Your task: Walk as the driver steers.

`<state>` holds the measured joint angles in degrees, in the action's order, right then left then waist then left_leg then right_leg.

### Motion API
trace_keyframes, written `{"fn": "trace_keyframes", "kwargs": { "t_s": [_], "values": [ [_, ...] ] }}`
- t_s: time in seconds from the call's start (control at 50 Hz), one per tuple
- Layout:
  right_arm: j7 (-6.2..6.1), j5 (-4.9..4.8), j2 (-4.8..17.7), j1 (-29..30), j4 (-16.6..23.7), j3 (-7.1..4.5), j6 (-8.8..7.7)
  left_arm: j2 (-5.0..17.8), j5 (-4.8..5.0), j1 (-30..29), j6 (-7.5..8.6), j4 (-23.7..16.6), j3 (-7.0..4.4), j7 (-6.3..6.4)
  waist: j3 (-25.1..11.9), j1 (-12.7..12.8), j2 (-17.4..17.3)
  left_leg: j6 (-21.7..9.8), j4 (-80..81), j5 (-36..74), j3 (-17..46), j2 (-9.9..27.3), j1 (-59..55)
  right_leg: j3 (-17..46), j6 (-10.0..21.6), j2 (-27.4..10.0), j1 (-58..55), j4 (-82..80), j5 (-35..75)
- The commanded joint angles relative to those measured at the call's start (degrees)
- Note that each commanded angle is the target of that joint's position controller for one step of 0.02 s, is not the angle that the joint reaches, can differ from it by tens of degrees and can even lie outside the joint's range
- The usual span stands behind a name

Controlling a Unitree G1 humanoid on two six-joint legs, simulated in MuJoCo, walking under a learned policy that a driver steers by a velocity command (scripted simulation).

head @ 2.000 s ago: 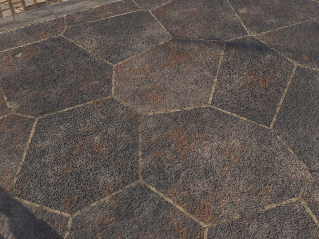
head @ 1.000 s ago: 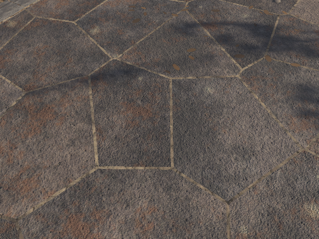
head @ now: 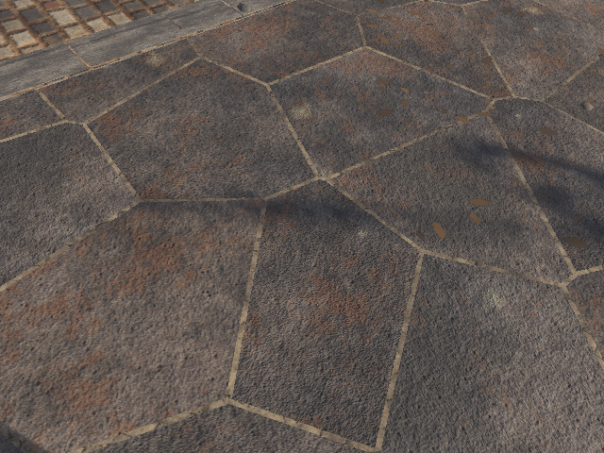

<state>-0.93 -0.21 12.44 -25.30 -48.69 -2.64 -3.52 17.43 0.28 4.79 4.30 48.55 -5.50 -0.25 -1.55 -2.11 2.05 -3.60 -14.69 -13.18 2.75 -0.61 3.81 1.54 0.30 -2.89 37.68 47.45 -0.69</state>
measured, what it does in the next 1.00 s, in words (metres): walks ahead, turning right: right foot, then left foot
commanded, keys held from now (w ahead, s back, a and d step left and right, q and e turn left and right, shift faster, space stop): w+e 0.54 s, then w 0.46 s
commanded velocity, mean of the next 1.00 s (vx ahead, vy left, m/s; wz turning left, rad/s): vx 0.47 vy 0.00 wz -0.25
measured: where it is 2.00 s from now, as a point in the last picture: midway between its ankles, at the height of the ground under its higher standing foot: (347, 348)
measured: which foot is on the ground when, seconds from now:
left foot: down 0.00-0.32, up 0.34-0.76, down 0.78-1.00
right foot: up 0.00-0.28, down 0.30-0.80, up 0.82-1.00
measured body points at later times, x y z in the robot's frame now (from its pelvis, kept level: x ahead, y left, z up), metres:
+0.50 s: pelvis +0.28 -0.07 -0.01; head +0.31 -0.08 +0.44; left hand +0.42 +0.18 -0.13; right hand +0.36 -0.36 -0.12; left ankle +0.32 +0.09 -0.67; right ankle +0.29 -0.14 -0.75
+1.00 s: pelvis +0.58 -0.08 -0.01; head +0.60 -0.08 +0.44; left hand +0.79 +0.13 -0.13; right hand +0.56 -0.36 -0.12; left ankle +0.62 +0.00 -0.75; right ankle +0.56 -0.24 -0.68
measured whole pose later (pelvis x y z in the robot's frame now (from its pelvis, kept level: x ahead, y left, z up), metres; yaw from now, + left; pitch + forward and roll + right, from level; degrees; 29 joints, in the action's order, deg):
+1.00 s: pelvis +0.58 -0.08 -0.01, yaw -19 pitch +1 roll +1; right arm 1.4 0.1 14.3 -18.9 -43.9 -2.7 -6.0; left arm 16.7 0.5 13.0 3.5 43.7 -2.9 -0.5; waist 0.5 -1.7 2.6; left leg -3.4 -20.1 -9.6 -1.4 -3.1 12.0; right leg 2.5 1.3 -3.9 33.7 60.8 -15.7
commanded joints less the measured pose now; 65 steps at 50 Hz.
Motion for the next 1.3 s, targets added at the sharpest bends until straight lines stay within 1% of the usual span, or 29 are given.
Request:
{"fn": "trace_keyframes", "kwargs": {
  "t_s": [0.02,0.2,0.26,0.28,0.3,0.32,0.34,0.36,0.38,0.4,0.46,0.54,0.6,0.66,0.72,0.76,0.78,0.8,0.82,0.84,0.88,0.9,0.96,1.08,1.18,1.24,1.26,1.28,1.3],
  "values": [
    [-0.48,0.24,9.3,-1.7,2.0,-2.1,-1.0,1.5,0.46,-7.9,0.97,-4.3,0.22,-0.7,4.0,-1.1,-9.5,-5.1,7.3,8.3,7.6,11.6,-5.7,-0.7,-0.3,-0.3,8.1,-5.5,5.9],
    [-0.43,0.04,10.1,-3.8,-0.7,-2.39,-0.44,0.2,1.46,-15.3,1.83,-7.9,2.55,-4.15,10.0,-3.8,-8.1,-5.5,5.7,21.4,-0.2,15.4,-11.3,-5.1,3.6,0.7,6.1,-16.0,0.7],
    [-0.99,0.3,12.2,-1.5,0.0,-2.86,0.07,3.5,1.36,-8.1,1.7,-7.1,1.22,-4.43,2.4,1.0,-10.9,-3.5,-6.1,56.0,-4.0,15.0,-13.4,-8.6,7.0,6.1,-7.7,-15.7,-4.8],
    [-1.17,0.43,12.7,-0.1,0.4,-2.9,0.51,5.8,1.42,0.7,1.47,-4.9,-0.07,-4.09,-2.8,5.6,-10.5,-2.0,-16.7,63.7,-6.2,13.5,-11.6,-9.7,8.6,8.6,-18.9,-17.2,-3.5],
    [-1.31,0.63,13.0,0.7,1.2,-2.81,0.25,8.6,1.44,9.8,1.0,-3.0,-1.42,-3.29,-8.1,10.0,-8.7,0.0,-29.7,57.7,-6.9,12.2,-0.4,-4.2,11.0,5.7,-36.0,-17.1,-1.2],
    [-0.57,1.47,7.9,-2.3,3.6,-1.18,-1.07,14.1,0.47,18.9,0.49,-2.4,-2.82,-2.32,-17.3,9.5,4.5,4.1,-54.4,25.9,-7.2,4.2,23.8,23.3,20.5,-10.4,-60.1,-17.4,-7.3],
    [0.43,0.79,5.4,-3.2,3.1,0.07,-3.4,11.8,0.86,19.1,0.39,-1.6,-1.78,-2.13,-24.0,8.1,10.0,4.8,-67.5,-16.9,2.2,-3.5,34.7,46.4,25.6,-18.1,-66.3,-28.2,-13.1],
    [1.01,-1.56,10.0,3.3,5.2,-1.14,-4.98,8.8,0.81,16.3,0.29,-1.8,-1.09,-1.77,-16.0,9.3,6.8,3.3,-69.5,-14.2,5.9,0.6,40.9,38.7,21.7,-15.2,-61.4,-29.9,-15.7],
    [1.02,-2.21,10.8,8.0,6.7,-1.04,-5.83,6.9,0.96,12.4,0.35,-3.0,-0.53,-1.56,-8.9,8.1,2.1,2.2,-65.7,-9.6,4.6,3.5,41.1,30.0,19.2,-12.7,-51.6,-30.9,-12.8],
    [0.6,-1.16,10.5,9.9,7.1,-1.29,-6.06,5.8,0.75,8.6,0.49,-4.1,-0.05,-1.63,-3.9,5.3,-3.3,2.1,-60.4,-6.7,3.5,5.4,38.5,24.9,17.8,-10.2,-41.4,-32.5,-8.3],
    [0.04,0.72,9.1,7.6,7.8,-1.94,-4.06,4.6,0.23,4.7,0.66,-6.2,0.47,-1.21,0.3,0.3,-0.9,3.9,-52.3,-4.1,2.6,8.0,31.1,18.7,17.9,-6.3,-26.4,-37.0,-1.6],
    [-0.4,1.54,7.3,14.8,11.3,-1.38,-2.93,6.9,0.68,7.2,0.88,-6.2,-0.14,-0.06,3.1,1.5,0.4,6.9,-36.3,7.4,-0.3,6.4,29.8,11.8,16.2,-2.2,-18.2,-37.8,3.4],
    [0.44,1.02,5.1,21.3,12.6,-0.4,-3.57,6.5,1.25,11.8,0.36,-5.1,-0.02,0.37,2.0,5.3,1.3,6.8,-21.6,20.8,-1.7,3.4,24.7,9.0,13.2,-0.3,-19.1,-35.6,1.3],
    [1.47,0.04,6.4,25.4,14.1,-0.56,-4.08,6.3,1.4,15.7,-0.02,-3.8,0.27,0.43,2.2,7.3,2.1,5.7,-16.4,21.6,-0.6,2.9,25.4,12.7,12.8,-3.6,-25.6,-32.7,-1.9],
    [2.06,0.03,8.8,25.5,15.2,-1.34,-4.56,7.0,0.9,16.7,-0.64,-3.4,0.08,0.59,2.0,6.2,3.2,3.0,-13.7,13.6,-0.1,2.6,26.1,17.0,11.4,-7.4,-33.4,-27.8,1.5],
    [1.84,0.23,10.7,18.2,13.7,-2.41,-4.88,6.9,0.59,15.4,-1.05,-3.8,0.21,0.56,-1.0,1.8,3.5,0.0,-10.6,10.9,-2.2,0.9,16.3,15.7,9.6,-5.4,-34.7,-19.8,14.3],
    [1.5,0.94,13.2,9.6,12.4,-3.27,-5.06,5.0,0.0,14.6,-0.97,-4.7,1.07,0.35,-8.4,-2.3,1.6,-3.5,-13.2,13.5,2.2,6.0,2.2,13.0,7.9,-2.3,-29.7,-7.8,14.0],
    [1.36,1.65,18.2,1.1,11.1,-4.6,-4.76,1.3,0.15,20.7,-0.13,-5.4,2.27,0.29,-18.1,-2.6,-10.0,-11.7,-13.6,10.0,21.6,18.2,-20.4,7.0,3.8,5.6,-11.5,13.3,-2.1],
    [1.96,0.31,16.3,-2.9,8.6,-4.53,-4.05,1.2,1.22,23.1,0.51,-4.8,2.83,0.05,-21.2,-2.8,-20.7,-15.7,-5.5,-1.8,40.5,24.5,-26.6,6.9,2.1,8.5,1.4,24.8,-31.5],
    [1.89,-0.45,12.0,0.0,9.3,-3.18,-3.77,6.3,2.06,18.0,0.8,-5.5,1.64,-0.06,-12.6,-3.7,-12.9,-12.9,-3.7,-10.1,37.4,22.7,-21.1,9.2,2.6,4.9,7.2,29.3,-29.4],
    [1.92,0.3,9.5,7.4,10.2,-1.98,-2.98,5.8,0.91,9.2,0.81,-8.0,1.66,-0.21,-0.7,-1.4,-4.1,-10.1,-0.5,-1.9,23.5,17.7,-4.9,4.7,2.5,0.0,6.6,24.6,-20.7],
    [2.05,0.58,8.5,9.3,10.3,-1.57,-3.11,5.2,0.21,9.1,0.61,-8.0,1.36,-0.18,0.8,0.3,-4.6,-9.5,1.0,2.9,19.8,15.8,-0.3,4.6,2.3,-1.9,4.0,20.7,-18.1],
    [2.41,0.2,8.8,9.8,9.4,-1.64,-3.57,2.3,0.25,11.8,-0.32,-7.2,1.8,-0.23,0.8,2.5,-7.3,-9.8,4.3,11.6,12.7,12.9,4.9,2.6,1.1,-3.0,-0.5,15.0,-15.0],
    [1.33,-0.22,11.4,7.3,6.7,-2.24,-2.47,-0.1,-0.44,1.4,0.29,-9.8,2.85,-0.55,3.0,0.2,-5.9,-7.9,5.0,26.2,2.0,9.8,5.8,-0.4,-0.7,-1.8,-2.9,-7.3,1.7],
    [0.69,-0.67,12.1,3.7,3.8,-2.16,-0.93,1.0,-0.34,-3.5,1.07,-11.6,2.39,-1.73,1.3,-1.1,-7.6,-5.5,-1.6,31.4,1.6,11.1,0.7,-0.7,1.0,1.7,-8.6,-16.5,5.6],
    [0.25,-1.08,12.0,5.8,3.8,-2.11,-0.2,4.2,-1.68,4.1,1.68,-9.5,0.87,-1.4,-2.5,3.9,-7.1,-2.5,-12.2,33.5,3.6,8.8,0.3,-1.0,3.8,3.2,-21.0,-23.8,9.5],
    [0.22,-0.12,10.2,5.2,4.8,-1.38,-0.47,8.0,-2.47,9.1,1.95,-8.8,-0.03,-0.78,-8.2,5.2,-3.1,0.1,-21.4,24.5,2.0,5.2,5.8,3.3,6.2,-3.2,-33.4,-21.0,31.0],
    [0.35,0.66,5.3,-1.6,4.8,0.28,-0.93,10.7,-3.83,13.2,1.18,-9.0,-0.38,0.01,-16.9,4.5,8.2,4.2,-40.6,-5.7,-0.3,-0.8,23.4,17.1,15.4,-18.7,-54.1,-16.1,51.2],
    [0.5,-0.37,7.0,-4.8,4.0,0.23,-0.71,8.3,-2.16,14.9,-0.12,-9.0,0.11,0.06,-25.0,5.3,13.0,5.8,-51.9,-29.9,3.6,-2.2,27.9,24.6,20.1,-23.9,-56.9,-16.9,50.1]
  ]
}}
